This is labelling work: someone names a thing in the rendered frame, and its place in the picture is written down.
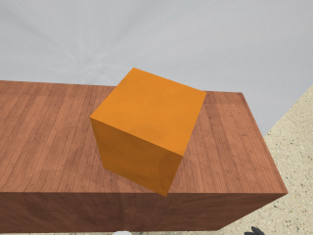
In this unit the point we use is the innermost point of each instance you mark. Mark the carton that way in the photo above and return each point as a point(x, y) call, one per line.
point(143, 127)

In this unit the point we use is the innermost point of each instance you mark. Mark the pedestal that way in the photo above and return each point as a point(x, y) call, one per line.
point(52, 179)

